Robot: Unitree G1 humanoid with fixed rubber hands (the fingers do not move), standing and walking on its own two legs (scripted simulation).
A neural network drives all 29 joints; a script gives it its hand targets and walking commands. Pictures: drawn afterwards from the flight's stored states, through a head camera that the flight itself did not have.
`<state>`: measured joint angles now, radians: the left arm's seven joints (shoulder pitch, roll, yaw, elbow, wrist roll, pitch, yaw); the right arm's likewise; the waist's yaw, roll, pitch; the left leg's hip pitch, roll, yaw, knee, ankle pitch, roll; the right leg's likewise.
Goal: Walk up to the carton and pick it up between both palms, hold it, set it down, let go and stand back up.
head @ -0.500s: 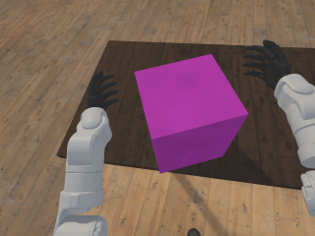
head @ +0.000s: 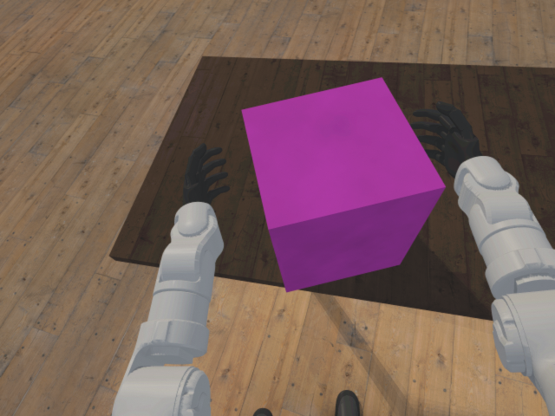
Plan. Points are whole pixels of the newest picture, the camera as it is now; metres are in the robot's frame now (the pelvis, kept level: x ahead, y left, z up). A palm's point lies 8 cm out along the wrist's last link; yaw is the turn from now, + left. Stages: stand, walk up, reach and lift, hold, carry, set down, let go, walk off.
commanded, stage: reach and lift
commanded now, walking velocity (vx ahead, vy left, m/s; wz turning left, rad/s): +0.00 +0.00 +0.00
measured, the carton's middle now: (329, 195) +0.44 +0.00 -0.01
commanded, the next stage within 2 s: none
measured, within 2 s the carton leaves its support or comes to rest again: neither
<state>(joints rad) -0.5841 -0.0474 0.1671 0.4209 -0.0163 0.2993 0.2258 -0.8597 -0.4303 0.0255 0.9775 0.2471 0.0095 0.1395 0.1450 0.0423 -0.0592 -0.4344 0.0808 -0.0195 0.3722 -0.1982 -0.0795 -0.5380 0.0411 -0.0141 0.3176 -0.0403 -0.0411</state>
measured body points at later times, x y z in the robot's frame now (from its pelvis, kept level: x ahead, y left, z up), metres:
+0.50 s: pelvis +0.00 -0.01 -0.02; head +0.12 -0.04 +0.41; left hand +0.41 +0.16 +0.01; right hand +0.50 -0.16 +0.02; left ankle -0.03 +0.17 -0.74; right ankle +0.05 -0.09 -0.74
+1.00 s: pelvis +0.01 +0.00 -0.01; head +0.14 -0.03 +0.42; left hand +0.41 +0.16 +0.00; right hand +0.50 -0.15 +0.01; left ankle -0.03 +0.17 -0.74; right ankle +0.05 -0.09 -0.74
